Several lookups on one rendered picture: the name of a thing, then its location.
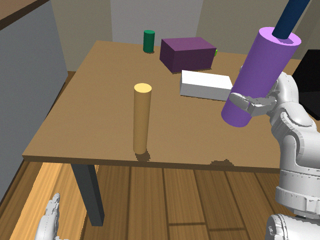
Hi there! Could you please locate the right robot arm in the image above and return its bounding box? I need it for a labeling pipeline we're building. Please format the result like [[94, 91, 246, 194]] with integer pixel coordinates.
[[265, 102, 320, 240]]

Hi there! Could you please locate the left robot hand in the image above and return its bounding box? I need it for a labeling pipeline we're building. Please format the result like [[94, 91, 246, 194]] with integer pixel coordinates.
[[34, 193, 69, 240]]

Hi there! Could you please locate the right robot hand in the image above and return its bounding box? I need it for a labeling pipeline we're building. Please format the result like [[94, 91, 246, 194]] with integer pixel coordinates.
[[229, 66, 299, 117]]

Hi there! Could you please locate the table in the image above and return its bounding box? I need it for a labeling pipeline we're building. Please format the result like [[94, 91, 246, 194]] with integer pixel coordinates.
[[22, 40, 320, 227]]

